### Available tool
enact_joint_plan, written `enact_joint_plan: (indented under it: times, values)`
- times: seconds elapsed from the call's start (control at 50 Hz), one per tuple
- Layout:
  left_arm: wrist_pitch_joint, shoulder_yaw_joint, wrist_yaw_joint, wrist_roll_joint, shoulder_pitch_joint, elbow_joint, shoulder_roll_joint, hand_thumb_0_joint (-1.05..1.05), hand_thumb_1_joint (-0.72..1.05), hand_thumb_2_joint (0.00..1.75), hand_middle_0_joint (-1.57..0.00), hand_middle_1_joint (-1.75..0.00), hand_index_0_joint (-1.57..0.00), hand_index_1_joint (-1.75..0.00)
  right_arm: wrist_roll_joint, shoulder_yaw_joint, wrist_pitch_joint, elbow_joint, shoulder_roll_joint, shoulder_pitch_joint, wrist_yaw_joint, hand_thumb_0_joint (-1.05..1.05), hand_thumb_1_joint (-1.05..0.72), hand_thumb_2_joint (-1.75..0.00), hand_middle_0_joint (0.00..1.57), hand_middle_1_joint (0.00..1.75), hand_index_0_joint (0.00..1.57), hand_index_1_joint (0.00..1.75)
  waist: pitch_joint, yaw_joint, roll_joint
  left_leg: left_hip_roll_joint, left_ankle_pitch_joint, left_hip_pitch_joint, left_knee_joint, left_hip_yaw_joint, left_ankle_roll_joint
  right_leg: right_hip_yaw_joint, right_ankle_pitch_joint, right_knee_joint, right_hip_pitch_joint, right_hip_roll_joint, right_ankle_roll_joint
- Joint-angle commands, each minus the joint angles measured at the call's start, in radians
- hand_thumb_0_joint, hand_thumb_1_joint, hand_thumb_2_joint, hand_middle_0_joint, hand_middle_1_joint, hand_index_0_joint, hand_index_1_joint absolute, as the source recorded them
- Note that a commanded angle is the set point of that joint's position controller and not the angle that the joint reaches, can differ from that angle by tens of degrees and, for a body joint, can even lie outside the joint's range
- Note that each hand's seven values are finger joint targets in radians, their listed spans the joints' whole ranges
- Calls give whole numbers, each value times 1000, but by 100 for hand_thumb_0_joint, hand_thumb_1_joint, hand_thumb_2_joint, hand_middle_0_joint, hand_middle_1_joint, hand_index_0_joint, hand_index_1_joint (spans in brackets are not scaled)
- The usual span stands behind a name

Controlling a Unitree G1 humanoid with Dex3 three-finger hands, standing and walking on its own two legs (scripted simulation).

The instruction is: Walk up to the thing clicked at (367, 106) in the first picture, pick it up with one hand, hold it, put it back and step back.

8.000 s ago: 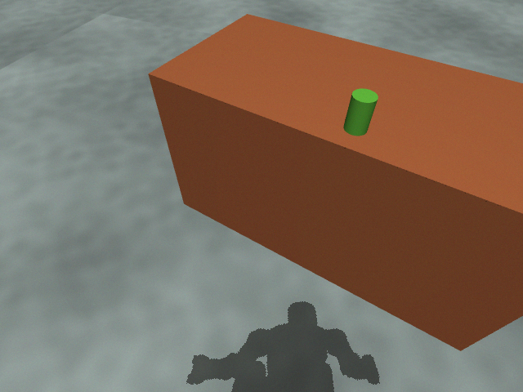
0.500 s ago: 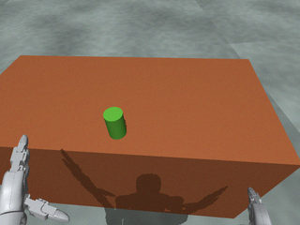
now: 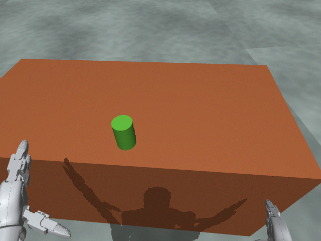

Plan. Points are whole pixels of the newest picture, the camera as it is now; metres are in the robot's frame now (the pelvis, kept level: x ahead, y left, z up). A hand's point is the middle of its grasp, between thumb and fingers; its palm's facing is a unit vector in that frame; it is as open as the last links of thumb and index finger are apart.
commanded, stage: go down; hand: left
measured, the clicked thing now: (124, 133) +0.43 +0.15 -0.02
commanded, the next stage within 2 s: none
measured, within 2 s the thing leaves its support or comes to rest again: neither
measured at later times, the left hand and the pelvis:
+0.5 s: hand (39, 152) +0.27 +0.30 +0.10, palm faces +0.17 -0.98 -0.13, open 17.6 cm; pelvis +0.00 +0.00 +0.00, yaw +0 degrees
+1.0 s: hand (35, 136) +0.31 +0.33 +0.11, palm faces +0.07 -1.00 +0.00, open 17.7 cm; pelvis +0.00 +0.01 +0.00, yaw -1 degrees
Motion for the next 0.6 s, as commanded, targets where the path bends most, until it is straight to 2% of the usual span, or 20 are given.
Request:
enact_joint_plan:
  times: [0.0, 0.02, 0.04, 0.06, 0.08, 0.1, 0.14, 0.18, 0.2, 0.22, 0.24, 0.28, 0.32, 0.36, 0.44, 0.48, 0.5, 0.54, 0.56, 0.58]
  values:
    - [-68, 155, -16, -38, -188, -142, 228, 0, -61, 0, -9, -5, -8, -5, 12, -50, -37, -128, -155, -112, -5, 0, 52, -5, 5, 5, 5, 5, -63, -21, -8, -14, 74, -4, -55, 30, 11, -26, 84, -53, -65, 18, -16]
    - [-62, 142, -29, -44, -212, -118, 218, 0, -61, 0, -9, -5, -7, -6, 12, -43, -37, -117, -150, -114, -7, 0, 52, -5, 5, 5, 5, 5, -56, -27, -10, -15, 54, -6, -54, 29, 12, -25, 67, -52, -80, 19, -15]
    - [-65, 163, -42, -57, -255, -122, 244, 0, -61, 0, -8, -5, -7, -6, 15, -48, -39, -119, -158, -122, -11, 0, 52, -5, 5, 5, 5, 5, -64, -30, -15, -19, 53, -7, -48, 34, 16, -22, 69, -52, -81, 14, -13]
    - [-71, 179, -58, -70, -329, -136, 265, 0, -61, 0, -9, -5, -7, -6, 17, -20, -37, -112, -125, -129, -13, 0, 52, -5, 5, 5, 5, 5, -82, -35, -10, -24, 50, -4, -40, 38, 19, -16, 72, -55, -86, 8, -10]
    - [-65, 177, -81, -78, -326, -70, 261, 0, -61, 0, -9, -5, -7, -6, 19, -12, -35, -91, -117, -123, -17, 0, 52, -5, 5, 5, 5, 5, -95, -41, -27, -21, 66, -3, -31, 32, 22, -17, 89, -46, -88, 8, -9]
    - [-60, 188, -103, -95, -358, -50, 277, 0, -61, 1, -8, -5, -7, -6, 22, -22, -39, -105, -143, -149, -22, 0, 53, -5, 5, 5, 5, 5, -87, -44, -27, -21, 50, -7, -33, 31, 22, -17, 78, -46, -94, 9, -9]
    - [-54, 185, -145, -120, -428, -20, 288, 0, -61, 2, -8, -5, -6, -6, 25, -3, -39, -68, -130, -164, -28, 0, 53, -5, 5, 5, 5, 5, -90, -41, 16, -21, 43, -17, -35, 29, 19, -16, 73, -37, -103, 8, -16]
    - [-37, 215, -184, -140, -464, 52, 329, 0, -60, 1, -8, -4, -6, -5, 27, -21, -39, -77, -162, -164, -42, 0, 54, -5, 5, 5, 5, 5, -134, -48, -1, -19, 47, -4, -34, 23, 22, -16, 78, -37, -94, 10, -16]
    - [-31, 231, -204, -153, -477, 67, 348, 0, -58, 1, -7, -3, -6, -4, 32, 7, -38, -77, -135, -162, -43, 0, 54, -5, 5, 5, 5, 5, -138, -39, -3, -21, 62, -9, -31, 23, 22, -18, 90, -37, -87, 9, -17]
    - [-22, 233, -226, -162, -495, 104, 352, 0, -56, 2, -7, -3, -5, -4, 32, 2, -38, -61, -141, -152, -47, 0, 54, -5, 5, 5, 5, 5, -164, -44, -3, -18, 83, 1, -27, 19, 23, -17, 111, -31, -77, 10, -18]
    - [-16, 252, -244, -176, -509, 108, 377, 0, -56, 3, -7, -3, -5, -5, 36, 22, -33, -44, -124, -148, -48, 0, 54, -5, 5, 5, 5, 5, -152, -30, 27, -21, 91, -7, -29, 22, 21, -16, 117, -32, -81, 9, -20]
    - [-5, 260, -283, -200, -574, 142, 396, 0, -56, 2, -6, -3, -5, -4, 37, 1, -37, -73, -164, -196, -56, 0, 54, -5, 5, 5, 5, 5, -176, -32, 34, -15, 106, -5, -32, 18, 18, -17, 126, -26, -74, 14, -24]
    - [14, 276, -314, -213, -581, 219, 410, 0, -56, 2, -6, -2, -5, -3, 40, 42, -31, -28, -115, -157, -59, 0, 53, -5, 5, 5, 5, 5, -191, -26, 15, -17, 133, -5, -22, 20, 23, -16, 151, -26, -73, 11, -23]
    - [17, 277, -348, -228, -615, 254, 422, 0, -57, 2, -6, -3, -5, -4, 43, 31, -39, -74, -146, -195, -64, 0, 54, -5, 5, 5, 5, 5, -180, -33, 8, -12, 117, -14, -32, 16, 21, -17, 131, -26, -84, 16, -26]
    - [25, 289, -396, -234, -689, 322, 455, 0, -54, 3, -5, -2, -4, -4, 39, 62, -45, -60, -124, -193, -67, 0, 53, -5, 5, 5, 5, 5, -216, -26, 27, -8, 149, -11, -27, 12, 18, -15, 154, -17, -83, 18, -30]
    - [29, 289, -420, -239, -756, 351, 481, 0, -55, 3, -6, -3, -4, -4, 38, 60, -47, -44, -136, -169, -73, 0, 53, -5, 5, 5, 5, 5, -242, -42, 44, -5, 161, 6, -23, 9, 15, -14, 166, -12, -91, 19, -29]
    - [24, 289, -429, -246, -792, 339, 488, 0, -54, 3, -5, -2, -4, -3, 39, 64, -59, -100, -147, -209, -75, 0, 54, -5, 5, 5, 5, 5, -244, -41, 31, -3, 151, 3, -26, 7, 17, -15, 158, -16, -87, 21, -28]
    - [22, 304, -445, -247, -845, 371, 527, 0, -55, 4, -5, -3, -4, -4, 37, 63, -61, -55, -147, -176, -81, 0, 54, -5, 5, 5, 5, 5, -216, -45, 57, -9, 103, -12, -30, 14, 20, -11, 120, -27, -114, 17, -29]
    - [25, 296, -460, -248, -843, 412, 517, 0, -54, 4, -5, -3, -4, -4, 35, 84, -63, -28, -120, -158, -82, 0, 54, -5, 5, 5, 5, 5, -224, -50, 47, -8, 95, -4, -28, 9, 22, -12, 115, -25, -124, 18, -27]
    - [20, 292, -471, -254, -869, 393, 518, 0, -54, 5, -5, -4, -4, -5, 35, 71, -75, -60, -146, -176, -84, 0, 54, -5, 5, 5, 5, 5, -226, -50, 59, -2, 86, -6, -37, 3, 18, -17, 106, -22, -123, 24, -30]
